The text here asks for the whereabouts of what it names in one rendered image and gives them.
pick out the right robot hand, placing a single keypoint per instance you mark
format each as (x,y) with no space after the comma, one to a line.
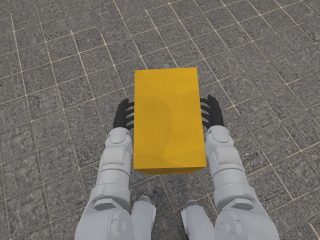
(215,117)

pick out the carton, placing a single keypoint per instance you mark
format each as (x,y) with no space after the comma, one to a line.
(168,129)

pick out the robot left upper arm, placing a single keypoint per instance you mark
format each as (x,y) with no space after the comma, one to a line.
(109,224)

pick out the left robot shin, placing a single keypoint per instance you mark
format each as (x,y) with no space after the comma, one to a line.
(143,198)

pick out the left robot hand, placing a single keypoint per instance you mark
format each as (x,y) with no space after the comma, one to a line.
(120,120)

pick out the robot left forearm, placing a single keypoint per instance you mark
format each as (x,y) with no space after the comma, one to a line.
(112,184)

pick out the robot right thigh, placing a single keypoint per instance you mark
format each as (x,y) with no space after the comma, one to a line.
(197,224)

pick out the robot right upper arm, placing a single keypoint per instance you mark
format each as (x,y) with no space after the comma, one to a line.
(239,224)

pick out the robot right forearm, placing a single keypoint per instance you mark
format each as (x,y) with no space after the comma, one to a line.
(231,186)

